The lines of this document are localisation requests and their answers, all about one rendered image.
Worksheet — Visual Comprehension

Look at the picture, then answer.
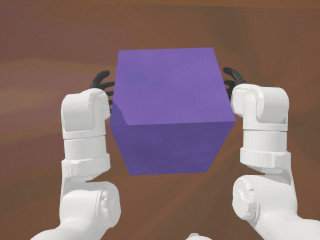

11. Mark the robot left forearm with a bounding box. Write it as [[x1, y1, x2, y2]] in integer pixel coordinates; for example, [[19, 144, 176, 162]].
[[59, 88, 111, 221]]

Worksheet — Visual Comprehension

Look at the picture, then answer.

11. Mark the carton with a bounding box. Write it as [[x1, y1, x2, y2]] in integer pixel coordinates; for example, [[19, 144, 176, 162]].
[[109, 47, 236, 176]]

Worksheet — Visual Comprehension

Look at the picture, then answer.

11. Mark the right robot upper arm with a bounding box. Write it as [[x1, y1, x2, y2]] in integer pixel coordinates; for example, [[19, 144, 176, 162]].
[[232, 175, 320, 240]]

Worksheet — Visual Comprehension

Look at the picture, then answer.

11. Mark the robot left hand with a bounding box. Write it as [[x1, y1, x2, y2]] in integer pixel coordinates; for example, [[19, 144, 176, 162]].
[[90, 70, 115, 114]]

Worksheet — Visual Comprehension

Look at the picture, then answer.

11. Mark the robot right forearm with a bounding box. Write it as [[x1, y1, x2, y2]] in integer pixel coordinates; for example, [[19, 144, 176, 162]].
[[230, 83, 298, 209]]

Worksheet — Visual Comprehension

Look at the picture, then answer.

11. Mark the left robot upper arm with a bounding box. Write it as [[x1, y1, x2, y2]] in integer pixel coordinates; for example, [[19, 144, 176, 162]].
[[30, 181, 121, 240]]

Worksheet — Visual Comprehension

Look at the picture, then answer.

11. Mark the robot right hand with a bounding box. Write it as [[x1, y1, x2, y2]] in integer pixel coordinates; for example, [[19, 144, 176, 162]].
[[223, 67, 247, 103]]

